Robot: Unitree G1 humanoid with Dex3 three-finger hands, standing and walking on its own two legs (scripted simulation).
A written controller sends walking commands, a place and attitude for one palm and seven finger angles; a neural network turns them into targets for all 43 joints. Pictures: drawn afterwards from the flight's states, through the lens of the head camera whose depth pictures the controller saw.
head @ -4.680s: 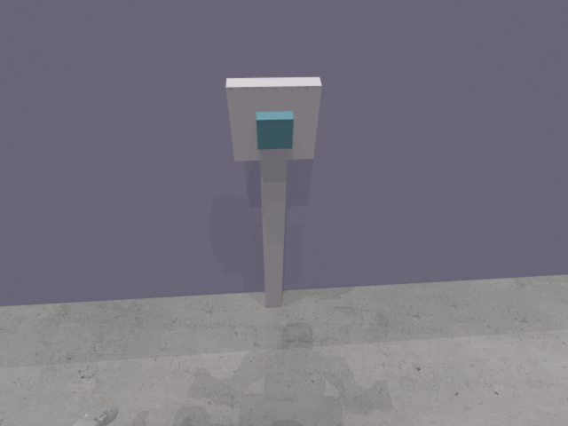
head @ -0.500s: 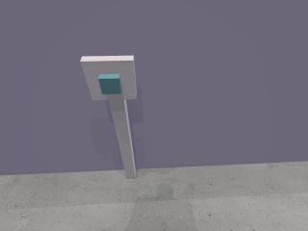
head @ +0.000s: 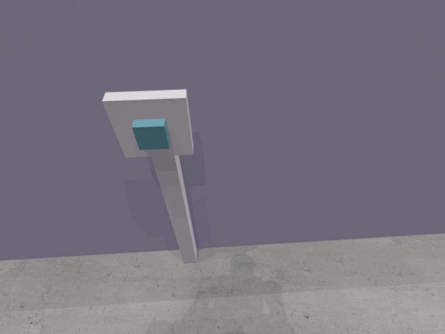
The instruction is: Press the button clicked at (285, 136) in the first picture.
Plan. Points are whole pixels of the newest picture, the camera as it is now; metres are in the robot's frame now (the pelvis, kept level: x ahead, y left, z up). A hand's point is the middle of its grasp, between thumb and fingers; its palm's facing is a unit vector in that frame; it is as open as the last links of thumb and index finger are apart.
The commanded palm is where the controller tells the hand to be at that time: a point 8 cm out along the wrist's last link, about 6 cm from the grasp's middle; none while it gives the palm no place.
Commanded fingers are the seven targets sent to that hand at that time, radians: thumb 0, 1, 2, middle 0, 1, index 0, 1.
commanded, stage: come to a stop and stand still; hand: left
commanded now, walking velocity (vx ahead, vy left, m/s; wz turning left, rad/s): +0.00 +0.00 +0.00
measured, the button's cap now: (152, 133) +0.49 +0.18 +0.08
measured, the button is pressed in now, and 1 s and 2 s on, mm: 0 0 0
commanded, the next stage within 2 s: look again from close up in 0.40 s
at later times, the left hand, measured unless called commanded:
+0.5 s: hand out of the picture +0.01 +0.15 -0.17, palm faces +0.02 -0.98 -0.20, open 7.3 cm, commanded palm none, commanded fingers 0.00 0.90 0.90 -0.20 -0.30 -0.20 -0.30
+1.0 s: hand out of the picture +0.01 +0.14 -0.17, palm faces +0.04 -0.98 -0.20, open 7.3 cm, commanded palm none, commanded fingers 0.00 0.90 0.90 -0.20 -0.30 -0.20 -0.30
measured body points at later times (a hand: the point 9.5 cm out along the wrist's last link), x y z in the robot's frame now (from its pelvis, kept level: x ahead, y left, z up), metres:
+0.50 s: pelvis +0.02 -0.02 +0.00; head +0.04 -0.03 +0.45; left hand +0.01 +0.20 -0.16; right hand +0.03 -0.24 -0.17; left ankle +0.00 +0.12 -0.74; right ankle -0.05 -0.11 -0.74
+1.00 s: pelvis +0.02 -0.03 +0.00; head +0.04 -0.03 +0.45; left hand +0.01 +0.19 -0.16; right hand +0.02 -0.25 -0.17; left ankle +0.00 +0.12 -0.74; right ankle -0.05 -0.11 -0.74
